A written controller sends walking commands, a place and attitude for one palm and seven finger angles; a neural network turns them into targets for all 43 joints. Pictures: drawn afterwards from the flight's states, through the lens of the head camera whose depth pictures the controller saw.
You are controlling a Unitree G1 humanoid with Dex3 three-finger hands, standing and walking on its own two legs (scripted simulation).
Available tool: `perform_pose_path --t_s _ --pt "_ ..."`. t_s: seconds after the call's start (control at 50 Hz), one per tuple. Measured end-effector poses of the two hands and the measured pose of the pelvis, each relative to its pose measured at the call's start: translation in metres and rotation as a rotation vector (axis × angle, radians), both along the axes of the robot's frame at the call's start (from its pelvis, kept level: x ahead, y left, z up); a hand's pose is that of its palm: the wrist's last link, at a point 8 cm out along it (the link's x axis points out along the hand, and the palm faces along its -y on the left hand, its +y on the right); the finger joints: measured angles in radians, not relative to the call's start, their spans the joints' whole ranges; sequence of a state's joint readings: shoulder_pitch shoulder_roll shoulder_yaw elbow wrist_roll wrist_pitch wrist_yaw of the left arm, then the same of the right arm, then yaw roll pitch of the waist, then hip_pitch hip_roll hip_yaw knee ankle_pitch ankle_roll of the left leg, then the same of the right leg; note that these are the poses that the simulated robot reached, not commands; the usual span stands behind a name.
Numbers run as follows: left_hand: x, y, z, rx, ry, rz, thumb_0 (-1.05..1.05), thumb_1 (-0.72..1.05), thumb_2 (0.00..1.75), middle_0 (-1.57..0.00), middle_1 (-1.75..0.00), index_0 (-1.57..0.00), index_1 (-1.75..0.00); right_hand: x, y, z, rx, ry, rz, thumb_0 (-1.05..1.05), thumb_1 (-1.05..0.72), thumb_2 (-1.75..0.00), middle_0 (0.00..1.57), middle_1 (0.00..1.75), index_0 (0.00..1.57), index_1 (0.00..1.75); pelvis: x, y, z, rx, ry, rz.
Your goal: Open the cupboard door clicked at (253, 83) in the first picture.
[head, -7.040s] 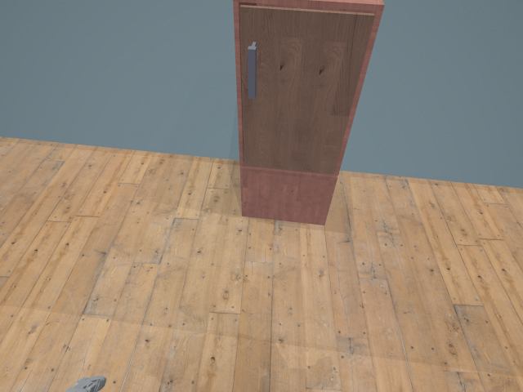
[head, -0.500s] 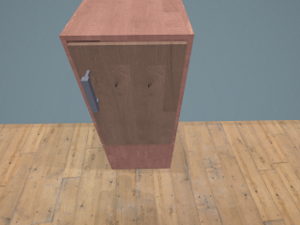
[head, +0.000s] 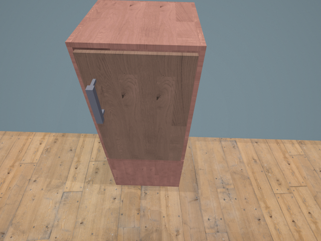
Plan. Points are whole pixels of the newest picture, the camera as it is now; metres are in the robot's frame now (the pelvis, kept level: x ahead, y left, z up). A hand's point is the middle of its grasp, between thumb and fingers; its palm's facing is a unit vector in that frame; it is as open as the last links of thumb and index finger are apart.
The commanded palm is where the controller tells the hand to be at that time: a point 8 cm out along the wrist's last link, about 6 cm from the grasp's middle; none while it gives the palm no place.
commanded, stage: look again from close up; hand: left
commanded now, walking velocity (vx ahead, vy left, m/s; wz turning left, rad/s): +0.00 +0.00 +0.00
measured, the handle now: (97, 101) +0.54 +0.26 +0.02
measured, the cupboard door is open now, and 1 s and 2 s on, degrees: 0 0 0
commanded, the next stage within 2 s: raise the hand with hooked fingers in 0.50 s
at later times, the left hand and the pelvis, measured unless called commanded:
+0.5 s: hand out of the picture +0.01 +0.23 -0.18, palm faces -0.02 -0.98 -0.19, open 7.3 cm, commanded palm none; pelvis -0.01 +0.06 +0.00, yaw -2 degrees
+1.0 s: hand (79, 227) +0.16 +0.21 -0.05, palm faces +0.01 -1.00 +0.03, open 8.4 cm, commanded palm +0.13 +0.29 -0.05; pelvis -0.03 +0.04 -0.07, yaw +0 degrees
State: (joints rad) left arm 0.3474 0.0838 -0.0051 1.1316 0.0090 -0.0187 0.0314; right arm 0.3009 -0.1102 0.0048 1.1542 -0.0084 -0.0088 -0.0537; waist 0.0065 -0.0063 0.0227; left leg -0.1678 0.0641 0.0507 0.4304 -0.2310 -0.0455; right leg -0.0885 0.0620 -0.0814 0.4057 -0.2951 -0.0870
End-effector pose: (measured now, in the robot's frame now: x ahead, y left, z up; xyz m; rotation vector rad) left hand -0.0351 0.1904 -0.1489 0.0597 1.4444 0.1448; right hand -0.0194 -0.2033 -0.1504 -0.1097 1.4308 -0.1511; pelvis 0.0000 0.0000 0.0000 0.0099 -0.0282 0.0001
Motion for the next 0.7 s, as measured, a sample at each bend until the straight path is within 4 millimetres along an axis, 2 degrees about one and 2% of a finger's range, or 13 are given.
perform_pose_path --t_s 0.08,0.16,0.26,0.36,0.48,0.62,0.64,0.66,0.7 --pt "-0.001 0.008 0.004 0.034 -0.013 -0.019 0.01 0.91 0.90 -0.20 -0.30 -0.20 -0.30 0.002 -0.004 0.000 -0.007 -0.004 -0.008 0.02 -0.93 -0.90 0.20 0.30 0.20 0.30 -0.004 0.004 0.000 -0.012 0.016 -0.016" --pt "-0.002 0.026 0.006 0.051 -0.006 -0.065 0.01 0.91 0.90 -0.20 -0.30 -0.20 -0.30 0.008 -0.003 0.000 -0.020 -0.059 -0.032 0.02 -0.93 -0.90 0.20 0.30 0.20 0.30 -0.010 0.015 -0.002 -0.023 0.026 -0.031" --pt "0.010 0.056 0.000 0.076 -0.035 -0.061 0.01 0.91 0.90 -0.20 -0.30 -0.20 -0.30 0.009 0.012 -0.002 -0.030 -0.090 -0.011 0.01 -0.93 -0.90 0.20 0.30 0.20 0.30 -0.011 0.030 -0.007 -0.028 0.016 -0.018" --pt "0.029 0.076 0.001 0.084 -0.091 -0.069 0.01 0.91 0.90 -0.20 -0.30 -0.20 -0.30 0.003 0.028 0.000 -0.026 -0.078 0.009 0.01 -0.93 -0.90 0.20 0.30 0.20 0.30 -0.010 0.043 -0.005 -0.019 0.009 -0.028" --pt "0.041 0.088 0.001 0.072 -0.102 -0.093 0.01 0.91 0.90 -0.20 -0.30 -0.20 -0.30 -0.004 0.044 0.003 -0.019 -0.054 0.010 0.01 -0.93 -0.90 0.20 0.30 0.20 0.30 -0.009 0.055 -0.004 -0.014 0.016 -0.033" --pt "0.039 0.092 -0.002 0.055 -0.062 -0.101 0.01 0.92 0.90 -0.20 -0.30 -0.20 -0.30 -0.007 0.056 0.005 -0.017 -0.023 0.006 0.01 -0.91 -0.90 0.20 0.30 0.20 0.30 -0.005 0.065 -0.003 -0.017 0.031 -0.035" --pt "0.047 0.097 0.004 0.067 -0.093 -0.047 0.01 0.93 0.90 -0.20 -0.30 -0.20 -0.30 -0.004 0.054 0.007 -0.027 -0.044 -0.001 0.01 -0.92 -0.90 0.20 0.30 0.20 0.30 -0.004 0.067 -0.004 -0.020 0.037 -0.029" --pt "0.063 0.104 0.017 0.091 -0.191 -0.012 0.02 0.94 0.90 -0.20 -0.30 -0.21 -0.31 0.002 0.051 0.011 -0.047 -0.100 0.004 0.02 -0.92 -0.90 0.20 0.30 0.20 0.30 -0.004 0.067 -0.004 -0.014 0.041 -0.031" --pt "0.105 0.117 0.054 0.166 -0.468 0.003 0.03 0.94 0.90 -0.21 -0.31 -0.21 -0.31 0.019 0.043 0.018 -0.080 -0.238 0.011 0.02 -0.93 -0.90 0.21 0.30 0.20 0.30 -0.003 0.068 -0.005 0.001 0.054 -0.030"
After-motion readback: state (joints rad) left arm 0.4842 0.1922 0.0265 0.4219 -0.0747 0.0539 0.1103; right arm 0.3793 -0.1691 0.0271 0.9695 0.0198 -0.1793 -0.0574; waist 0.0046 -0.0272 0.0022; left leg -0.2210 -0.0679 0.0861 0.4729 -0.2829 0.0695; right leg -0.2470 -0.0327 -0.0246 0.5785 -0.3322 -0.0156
